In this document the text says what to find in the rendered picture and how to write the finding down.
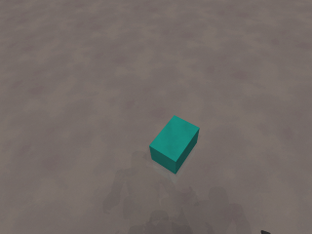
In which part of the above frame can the carton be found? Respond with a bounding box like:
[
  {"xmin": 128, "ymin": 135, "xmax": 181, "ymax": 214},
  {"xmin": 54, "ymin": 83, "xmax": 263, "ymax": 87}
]
[{"xmin": 149, "ymin": 115, "xmax": 200, "ymax": 174}]

